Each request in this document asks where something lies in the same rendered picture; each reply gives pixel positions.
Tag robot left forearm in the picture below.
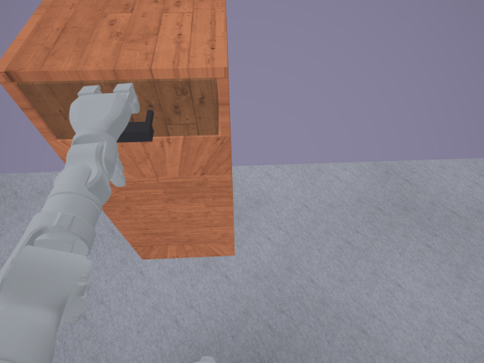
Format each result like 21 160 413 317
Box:
0 130 118 293

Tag robot left hand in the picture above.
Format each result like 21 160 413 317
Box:
69 83 140 187

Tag left robot upper arm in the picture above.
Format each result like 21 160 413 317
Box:
0 245 94 363

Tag handle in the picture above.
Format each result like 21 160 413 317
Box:
117 110 154 143

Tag cabinet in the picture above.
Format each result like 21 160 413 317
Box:
0 0 235 259

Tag drawer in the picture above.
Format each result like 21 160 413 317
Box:
16 78 219 139

